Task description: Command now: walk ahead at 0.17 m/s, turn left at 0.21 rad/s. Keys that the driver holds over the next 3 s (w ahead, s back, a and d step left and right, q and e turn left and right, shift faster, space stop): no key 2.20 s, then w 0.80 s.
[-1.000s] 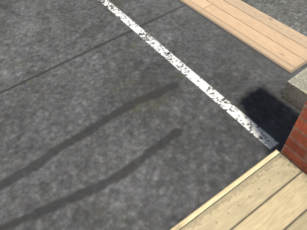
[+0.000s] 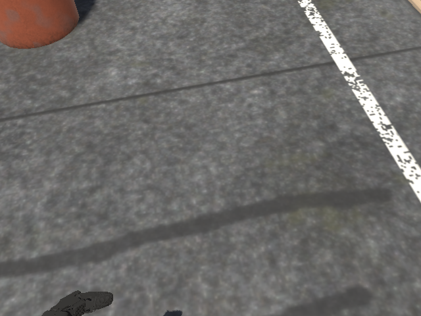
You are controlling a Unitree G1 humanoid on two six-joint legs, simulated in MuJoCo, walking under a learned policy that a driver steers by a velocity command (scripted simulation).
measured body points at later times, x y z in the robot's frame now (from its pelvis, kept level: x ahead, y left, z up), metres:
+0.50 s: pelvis +0.08 -0.02 +0.00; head +0.07 -0.01 +0.45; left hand +0.05 +0.20 -0.16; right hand +0.22 -0.22 -0.13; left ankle +0.11 +0.10 -0.74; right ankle +0.10 -0.10 -0.74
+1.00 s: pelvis +0.10 -0.01 +0.00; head +0.09 -0.01 +0.45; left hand +0.09 +0.21 -0.16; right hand +0.10 -0.22 -0.16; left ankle +0.12 +0.10 -0.74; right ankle +0.10 -0.10 -0.74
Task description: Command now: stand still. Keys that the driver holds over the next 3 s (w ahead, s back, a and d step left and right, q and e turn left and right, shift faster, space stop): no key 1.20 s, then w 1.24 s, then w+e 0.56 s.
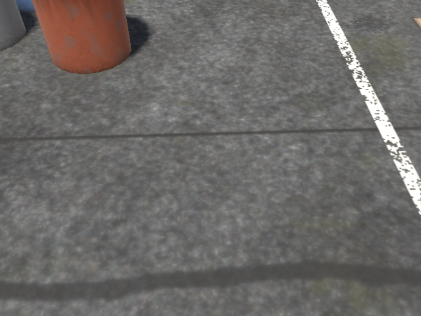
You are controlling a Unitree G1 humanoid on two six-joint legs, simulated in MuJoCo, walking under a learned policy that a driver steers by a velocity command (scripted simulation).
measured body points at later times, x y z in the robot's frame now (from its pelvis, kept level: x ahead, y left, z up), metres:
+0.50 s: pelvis +0.00 +0.00 +0.00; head +0.00 +0.00 +0.45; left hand -0.02 +0.20 -0.16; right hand -0.01 -0.21 -0.16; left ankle +0.02 +0.11 -0.74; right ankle +0.01 -0.09 -0.74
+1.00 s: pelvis +0.01 +0.00 +0.00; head +0.01 -0.01 +0.45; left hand -0.02 +0.20 -0.16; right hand -0.02 -0.21 -0.16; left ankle +0.02 +0.11 -0.74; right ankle +0.01 -0.10 -0.74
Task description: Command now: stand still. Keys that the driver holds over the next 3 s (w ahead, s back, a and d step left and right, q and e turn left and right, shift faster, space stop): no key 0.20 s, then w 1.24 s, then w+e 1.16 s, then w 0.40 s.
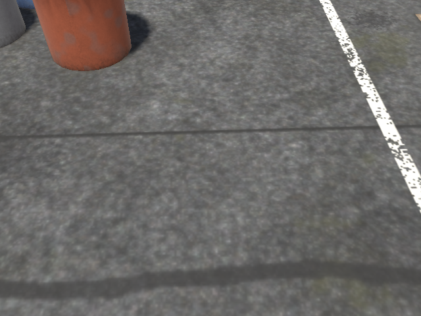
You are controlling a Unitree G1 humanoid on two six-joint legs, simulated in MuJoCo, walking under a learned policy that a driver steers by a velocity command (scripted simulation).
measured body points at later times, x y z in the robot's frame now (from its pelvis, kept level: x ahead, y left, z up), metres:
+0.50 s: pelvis +0.05 +0.03 -0.01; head +0.05 +0.04 +0.44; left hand -0.02 +0.24 -0.17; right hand +0.06 -0.19 -0.16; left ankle +0.05 +0.10 -0.74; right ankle +0.00 -0.09 -0.74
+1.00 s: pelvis +0.30 +0.01 -0.02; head +0.34 +0.00 +0.43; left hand +0.45 +0.24 -0.15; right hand +0.20 -0.20 -0.17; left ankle +0.10 +0.11 -0.65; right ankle +0.38 -0.04 -0.74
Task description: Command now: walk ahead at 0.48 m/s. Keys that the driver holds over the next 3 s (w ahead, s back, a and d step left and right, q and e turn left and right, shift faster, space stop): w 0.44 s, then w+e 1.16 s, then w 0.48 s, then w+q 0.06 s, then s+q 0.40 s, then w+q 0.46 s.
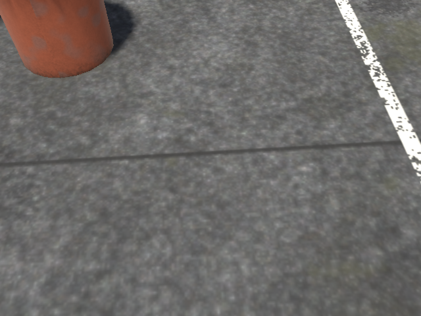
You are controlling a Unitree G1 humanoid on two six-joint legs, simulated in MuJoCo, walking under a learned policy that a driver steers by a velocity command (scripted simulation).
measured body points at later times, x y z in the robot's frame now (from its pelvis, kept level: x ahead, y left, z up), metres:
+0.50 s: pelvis +0.29 +0.03 +0.00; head +0.33 +0.03 +0.45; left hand +0.19 +0.24 -0.14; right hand +0.47 -0.19 -0.12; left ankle +0.40 +0.09 -0.72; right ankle +0.09 -0.05 -0.69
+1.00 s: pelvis +0.56 +0.00 +0.00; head +0.59 -0.01 +0.45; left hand +0.78 +0.17 -0.12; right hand +0.43 -0.21 -0.14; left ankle +0.40 +0.09 -0.71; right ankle +0.66 -0.08 -0.71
